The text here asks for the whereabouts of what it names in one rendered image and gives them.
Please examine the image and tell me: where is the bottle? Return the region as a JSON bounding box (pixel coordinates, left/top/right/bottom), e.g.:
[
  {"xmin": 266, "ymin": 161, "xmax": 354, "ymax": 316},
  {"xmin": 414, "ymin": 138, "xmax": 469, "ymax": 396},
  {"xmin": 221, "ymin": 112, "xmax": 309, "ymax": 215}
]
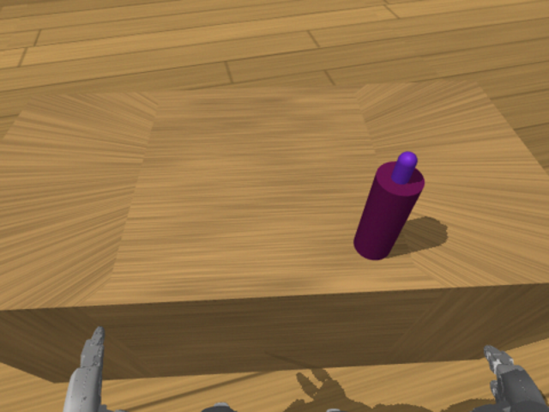
[{"xmin": 353, "ymin": 151, "xmax": 425, "ymax": 260}]

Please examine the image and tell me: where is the right robot hand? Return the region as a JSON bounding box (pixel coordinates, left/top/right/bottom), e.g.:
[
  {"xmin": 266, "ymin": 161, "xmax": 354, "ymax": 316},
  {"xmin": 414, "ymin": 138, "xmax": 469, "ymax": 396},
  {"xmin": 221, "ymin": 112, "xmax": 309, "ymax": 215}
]
[{"xmin": 469, "ymin": 345, "xmax": 546, "ymax": 412}]

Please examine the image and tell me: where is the left robot hand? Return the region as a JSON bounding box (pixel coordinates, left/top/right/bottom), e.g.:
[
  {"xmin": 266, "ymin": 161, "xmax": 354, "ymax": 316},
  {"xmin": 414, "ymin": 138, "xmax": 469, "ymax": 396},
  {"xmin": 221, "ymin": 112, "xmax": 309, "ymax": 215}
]
[{"xmin": 63, "ymin": 326, "xmax": 129, "ymax": 412}]

